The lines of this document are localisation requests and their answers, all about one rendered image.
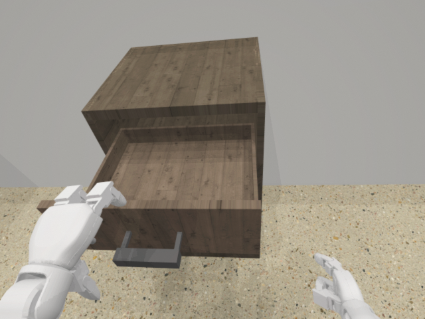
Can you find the handle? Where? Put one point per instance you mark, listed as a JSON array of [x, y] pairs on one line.
[[150, 258]]

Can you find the robot right forearm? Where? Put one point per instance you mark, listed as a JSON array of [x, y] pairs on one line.
[[357, 309]]

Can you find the drawer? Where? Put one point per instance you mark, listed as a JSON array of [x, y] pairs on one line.
[[199, 180]]

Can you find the robot left forearm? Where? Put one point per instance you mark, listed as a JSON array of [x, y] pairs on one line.
[[39, 292]]

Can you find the robot left hand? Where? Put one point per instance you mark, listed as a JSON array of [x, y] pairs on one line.
[[64, 231]]

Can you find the robot right hand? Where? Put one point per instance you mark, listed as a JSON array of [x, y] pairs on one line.
[[330, 295]]

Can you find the cabinet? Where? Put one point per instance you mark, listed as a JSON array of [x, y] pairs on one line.
[[185, 84]]

